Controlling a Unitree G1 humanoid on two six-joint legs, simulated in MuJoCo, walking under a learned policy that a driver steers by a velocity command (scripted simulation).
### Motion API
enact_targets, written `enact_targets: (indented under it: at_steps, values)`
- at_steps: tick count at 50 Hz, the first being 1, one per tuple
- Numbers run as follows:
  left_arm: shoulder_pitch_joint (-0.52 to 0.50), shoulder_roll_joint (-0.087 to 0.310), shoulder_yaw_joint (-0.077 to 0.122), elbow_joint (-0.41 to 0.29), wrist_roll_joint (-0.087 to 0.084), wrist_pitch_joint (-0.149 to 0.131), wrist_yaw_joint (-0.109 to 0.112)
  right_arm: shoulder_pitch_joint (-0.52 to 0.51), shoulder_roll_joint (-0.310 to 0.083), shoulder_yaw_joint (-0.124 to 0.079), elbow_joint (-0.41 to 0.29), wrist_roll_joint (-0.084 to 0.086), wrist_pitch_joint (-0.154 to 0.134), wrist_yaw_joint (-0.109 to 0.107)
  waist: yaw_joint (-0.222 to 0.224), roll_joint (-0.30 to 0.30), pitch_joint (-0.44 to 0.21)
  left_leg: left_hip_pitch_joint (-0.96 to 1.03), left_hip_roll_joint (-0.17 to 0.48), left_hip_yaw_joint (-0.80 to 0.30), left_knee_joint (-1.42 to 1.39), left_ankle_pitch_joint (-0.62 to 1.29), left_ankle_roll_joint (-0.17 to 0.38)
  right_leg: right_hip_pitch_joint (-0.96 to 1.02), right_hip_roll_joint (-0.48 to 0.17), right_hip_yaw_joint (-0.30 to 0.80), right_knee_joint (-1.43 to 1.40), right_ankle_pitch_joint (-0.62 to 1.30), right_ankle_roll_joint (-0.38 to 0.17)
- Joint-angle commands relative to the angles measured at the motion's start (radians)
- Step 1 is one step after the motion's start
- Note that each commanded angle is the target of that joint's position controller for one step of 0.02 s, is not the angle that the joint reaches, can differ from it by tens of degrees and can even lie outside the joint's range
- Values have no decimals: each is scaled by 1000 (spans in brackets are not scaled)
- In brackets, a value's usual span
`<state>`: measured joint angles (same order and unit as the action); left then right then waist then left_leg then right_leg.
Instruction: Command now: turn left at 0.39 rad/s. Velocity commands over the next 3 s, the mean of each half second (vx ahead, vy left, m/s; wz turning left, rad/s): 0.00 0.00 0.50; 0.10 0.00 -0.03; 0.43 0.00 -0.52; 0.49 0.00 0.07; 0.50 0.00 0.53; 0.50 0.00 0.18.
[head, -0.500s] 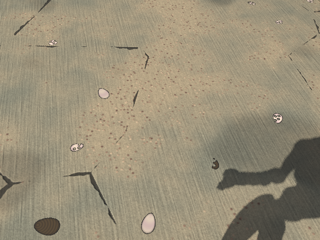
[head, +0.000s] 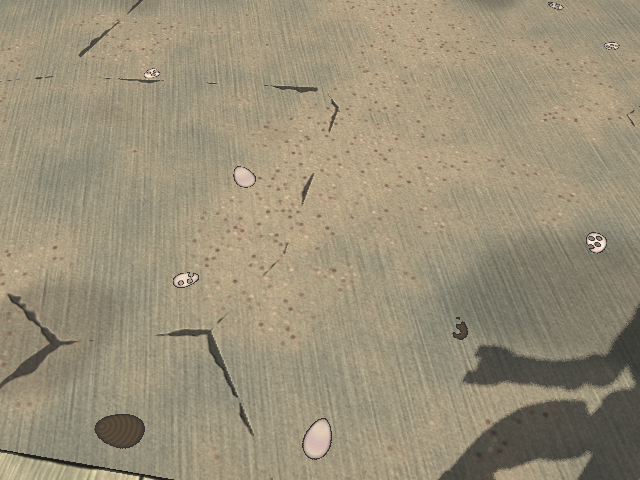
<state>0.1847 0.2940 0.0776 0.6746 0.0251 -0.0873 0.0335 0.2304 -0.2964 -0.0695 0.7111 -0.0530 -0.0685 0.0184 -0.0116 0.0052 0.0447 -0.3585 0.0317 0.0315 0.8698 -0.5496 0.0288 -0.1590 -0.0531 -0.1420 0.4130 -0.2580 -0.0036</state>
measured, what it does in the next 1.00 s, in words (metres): steps on the spot: left foot, then right foot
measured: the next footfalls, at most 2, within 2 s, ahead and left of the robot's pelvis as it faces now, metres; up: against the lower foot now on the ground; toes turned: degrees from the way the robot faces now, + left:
left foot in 0.12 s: +0.04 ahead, +0.14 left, +0.00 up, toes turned +7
right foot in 0.70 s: +0.11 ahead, -0.08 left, +0.00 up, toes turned +19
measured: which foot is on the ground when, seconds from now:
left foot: up 0.00-0.10, down 0.12-1.00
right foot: down 0.00-0.14, up 0.16-0.68, down 0.70-1.00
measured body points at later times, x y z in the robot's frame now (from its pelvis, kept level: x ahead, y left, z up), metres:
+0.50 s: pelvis +0.02 +0.06 +0.01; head +0.05 +0.09 +0.46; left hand +0.06 +0.38 -0.10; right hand +0.22 -0.17 -0.07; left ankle +0.00 +0.13 -0.74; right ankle +0.05 -0.10 -0.69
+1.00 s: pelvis +0.08 +0.05 +0.00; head +0.09 +0.05 +0.45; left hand +0.10 +0.31 -0.12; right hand +0.27 -0.19 -0.10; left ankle +0.04 +0.15 -0.72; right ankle +0.07 -0.09 -0.74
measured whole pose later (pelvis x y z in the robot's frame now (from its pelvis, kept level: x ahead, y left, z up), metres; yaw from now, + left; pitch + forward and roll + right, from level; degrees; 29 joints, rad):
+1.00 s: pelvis +0.08 +0.05 +0.00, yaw +12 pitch +1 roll +0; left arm 0.31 0.25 0.02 0.77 0.03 -0.08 -0.02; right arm 0.22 -0.29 -0.03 0.74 -0.08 -0.08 0.00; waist 0.03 -0.01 0.01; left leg -0.26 -0.01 0.00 0.58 -0.43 0.00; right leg -0.13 0.02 0.11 0.38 -0.27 -0.06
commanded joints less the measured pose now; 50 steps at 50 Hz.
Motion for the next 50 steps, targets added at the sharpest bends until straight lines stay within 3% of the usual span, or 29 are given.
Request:
enact_targets:
  at_steps: [1,2,4,6,7,8,9,10,12,13,16,21,25,30,32,34,35,36,37,38,39,40,41,42,43,44,45,48,50]
  values:
    - [-100,149,46,-78,-5,-27,33,-11,-42,-10,-60,-13,-9,18,-17,-97,-17,-55,39,-8,-65,80,-26,64,-253,136,-203,261,-183]
    - [-96,175,55,-78,4,-15,35,-27,-20,0,-56,-1,-6,44,4,-104,-28,-31,27,17,-141,163,-32,80,-237,111,-190,276,-170]
    - [-108,210,68,-86,27,21,26,-14,-30,-1,-53,32,-7,94,8,-95,-43,45,0,38,-296,300,-17,77,-243,92,-153,228,-160]
    - [-100,168,50,-69,31,46,2,18,-97,-33,-56,53,-28,103,-4,-58,-74,218,-59,35,-428,517,45,-20,-236,65,-62,34,-120]
    - [-22,102,32,-41,32,47,-5,56,-159,-56,-63,43,-35,90,-7,25,-113,326,12,-56,-467,775,117,-72,-175,0,61,-78,-47]
    - [34,28,7,-119,18,35,6,110,-346,-101,-106,56,-43,65,17,254,-220,488,300,-479,-528,1196,388,-224,15,-80,326,-339,70]
    - [-40,80,14,-107,19,12,-1,173,-308,-100,-73,11,-64,46,-51,124,-152,509,334,-562,-568,998,424,-375,53,110,419,-467,82]
    - [-109,101,18,-102,10,10,3,165,-247,-89,-45,-2,-82,31,-62,116,-85,449,275,-452,-579,852,340,-422,13,171,514,-411,67]
    - [-70,173,47,-70,34,10,29,69,-134,-45,-62,32,-69,24,-1,120,-96,348,242,-377,-600,831,292,-380,-1,206,655,-345,51]
    - [-55,151,37,-67,43,12,29,19,-131,-40,-77,42,-58,21,37,105,-72,254,230,-353,-628,814,275,-326,-11,215,659,-297,46]
    - [14,122,24,-30,24,30,7,-23,-155,-43,-113,18,-42,23,66,74,-91,216,177,-309,-644,809,270,-263,21,193,586,-107,63]
    - [19,119,2,8,14,65,-3,48,-172,-55,-120,18,-56,44,11,83,-91,297,184,-391,-617,717,284,-312,10,201,429,-91,111]
    - [13,124,-16,30,19,56,9,54,-169,-53,-126,23,-56,45,-23,86,-102,323,189,-460,-585,662,293,-341,7,199,372,-127,110]
    - [9,120,-36,49,18,42,-10,36,-172,-43,-124,31,-47,34,-48,84,-114,273,175,-475,-553,657,271,-292,13,160,300,-137,99]
    - [31,101,-48,67,13,36,-29,-17,-144,-25,-124,41,-40,36,-30,65,-121,227,160,-443,-517,644,233,-225,1,147,215,-87,94]
    - [41,56,-67,88,-18,29,-70,-87,-88,15,-104,62,-19,65,32,3,-113,106,97,-388,-458,602,160,-50,-1,119,-32,200,84]
    - [24,81,-43,51,-34,64,-40,40,-104,0,-49,68,31,9,2,183,-210,208,10,-290,-419,797,54,49,23,148,-77,232,33]
    - [65,146,-41,53,-28,72,-30,62,-91,8,-51,66,52,-11,-6,136,-227,195,-2,-261,-389,742,10,96,-80,236,-52,452,3]
    - [-107,132,-73,-9,-67,9,-86,111,-23,41,-69,76,23,56,-90,-215,-140,133,-61,-258,-412,358,-70,11,-141,287,-31,550,-132]
    - [-130,110,-71,9,-37,10,-109,139,-105,14,-32,48,32,60,-105,-104,-118,206,-59,-197,-463,263,-76,-118,-120,301,-35,211,-132]
    - [-15,189,-28,44,-9,17,-108,51,-172,-9,-51,33,39,44,-35,-77,-53,182,-87,-161,-433,109,-39,-186,-57,296,-89,-125,-134]
    - [47,253,9,61,1,13,-96,33,-216,-28,-52,11,36,20,2,-62,-12,86,-97,-147,-392,-52,2,-150,-56,335,-136,-380,-176]
    - [97,253,16,68,2,0,-85,-1,-191,-22,-53,-12,30,-1,35,-90,27,-30,-89,-139,-328,-73,6,-67,-111,443,-186,-469,-229]
    - [143,209,9,80,-1,-13,-66,-61,-121,2,-66,-32,22,-16,73,-122,32,-130,-84,-87,-261,23,-23,54,-211,589,-224,-494,-294]
    - [187,151,-6,80,-7,-24,-46,-123,-61,24,-80,-34,11,-30,117,-142,24,-205,-48,-86,-181,44,-48,128,-269,678,-255,-469,-318]
    - [180,104,-20,69,-4,-35,-34,-157,-24,37,-90,-28,-1,-39,123,-159,11,-224,-25,-102,-70,12,-54,134,-279,699,-272,-407,-308]
    - [135,73,-29,55,1,-40,-28,-144,-25,35,-86,-30,-12,-40,92,-151,1,-202,-17,-91,-10,4,-47,109,-247,655,-276,-336,-282]
    - [0,118,-15,11,-7,-21,-36,-41,-44,23,-42,-38,-22,-27,-1,-112,25,71,-57,6,-261,21,-34,-64,-90,457,-252,-214,-221]
    - [-38,169,5,-12,9,10,-61,29,-39,28,-5,-1,-41,-5,-29,-86,26,237,-93,34,-493,291,-29,-119,-57,450,-162,-195,-246]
